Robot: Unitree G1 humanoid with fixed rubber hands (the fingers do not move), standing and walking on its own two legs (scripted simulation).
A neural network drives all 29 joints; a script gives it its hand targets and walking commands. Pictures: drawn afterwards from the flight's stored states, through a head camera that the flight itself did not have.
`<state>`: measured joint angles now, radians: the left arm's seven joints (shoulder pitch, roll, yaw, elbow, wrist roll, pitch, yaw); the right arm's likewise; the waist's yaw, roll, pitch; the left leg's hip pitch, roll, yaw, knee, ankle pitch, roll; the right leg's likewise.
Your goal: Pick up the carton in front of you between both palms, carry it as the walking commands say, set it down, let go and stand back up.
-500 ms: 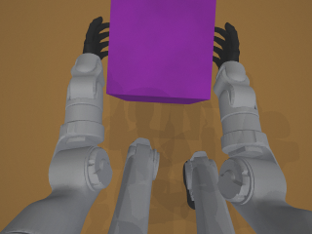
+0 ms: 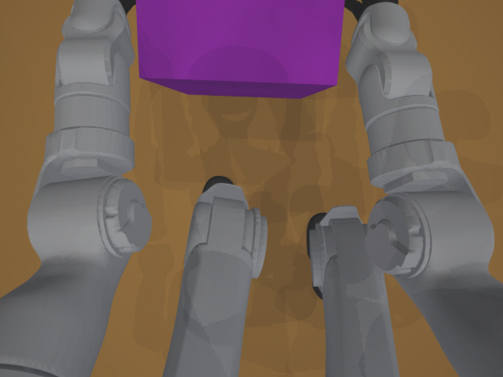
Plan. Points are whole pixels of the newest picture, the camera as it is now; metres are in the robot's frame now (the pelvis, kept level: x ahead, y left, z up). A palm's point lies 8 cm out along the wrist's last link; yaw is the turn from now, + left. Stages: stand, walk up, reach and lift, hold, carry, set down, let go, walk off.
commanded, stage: set down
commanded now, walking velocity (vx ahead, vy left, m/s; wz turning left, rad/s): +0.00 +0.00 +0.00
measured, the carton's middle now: (244, 16) +0.53 +0.15 -0.25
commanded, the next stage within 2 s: none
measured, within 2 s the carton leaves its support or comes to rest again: rests again in 0.58 s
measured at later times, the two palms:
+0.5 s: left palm (127, 14) +0.49 +0.29 -0.20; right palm (370, 20) +0.55 -0.01 -0.20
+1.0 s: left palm (130, 17) +0.49 +0.29 -0.22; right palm (372, 22) +0.55 -0.02 -0.21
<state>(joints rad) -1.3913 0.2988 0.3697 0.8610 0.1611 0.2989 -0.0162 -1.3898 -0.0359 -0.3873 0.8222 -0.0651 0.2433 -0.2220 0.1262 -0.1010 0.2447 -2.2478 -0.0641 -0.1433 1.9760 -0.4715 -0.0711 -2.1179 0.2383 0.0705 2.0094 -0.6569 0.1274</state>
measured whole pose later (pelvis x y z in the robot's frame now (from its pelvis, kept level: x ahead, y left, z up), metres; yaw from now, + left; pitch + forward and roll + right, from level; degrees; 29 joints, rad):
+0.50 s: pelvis +0.00 +0.00 -0.03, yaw -1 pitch +40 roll -2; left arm -1.41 0.35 0.39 0.96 0.12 0.25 -0.06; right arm -1.48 -0.12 -0.25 0.97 0.01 0.21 -0.21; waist 0.15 -0.11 0.33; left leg -2.27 0.01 -0.09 2.08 -0.50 -0.05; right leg -2.18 0.25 0.08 2.13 -0.65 0.12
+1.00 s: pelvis -0.01 -0.01 -0.04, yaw +0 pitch +36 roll -1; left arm -1.47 0.38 0.44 1.03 0.16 0.21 -0.15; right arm -1.53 -0.15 -0.28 1.05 -0.04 0.17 -0.12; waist 0.15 -0.11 0.41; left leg -2.25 0.04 -0.07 2.11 -0.50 -0.04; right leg -2.18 0.22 0.06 2.18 -0.64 0.09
